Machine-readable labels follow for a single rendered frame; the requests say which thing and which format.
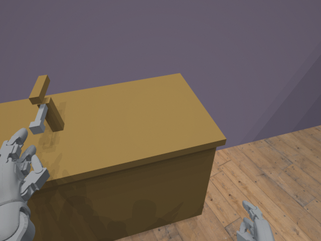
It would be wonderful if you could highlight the left robot hand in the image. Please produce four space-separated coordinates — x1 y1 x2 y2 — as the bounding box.
0 128 50 206

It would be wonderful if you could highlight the tap lever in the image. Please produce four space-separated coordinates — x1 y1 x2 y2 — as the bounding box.
29 104 48 135

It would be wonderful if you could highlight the counter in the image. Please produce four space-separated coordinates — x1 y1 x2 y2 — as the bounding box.
0 73 226 241

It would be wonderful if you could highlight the robot left forearm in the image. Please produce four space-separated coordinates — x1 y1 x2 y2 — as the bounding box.
0 201 35 241

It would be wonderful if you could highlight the right robot hand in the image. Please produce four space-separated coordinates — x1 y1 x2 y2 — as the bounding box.
236 200 275 241

